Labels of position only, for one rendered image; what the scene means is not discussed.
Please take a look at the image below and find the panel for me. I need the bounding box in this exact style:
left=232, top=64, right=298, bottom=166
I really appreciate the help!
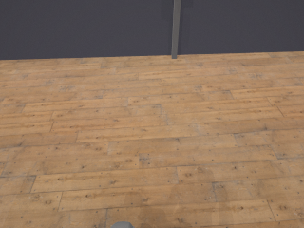
left=171, top=0, right=181, bottom=59

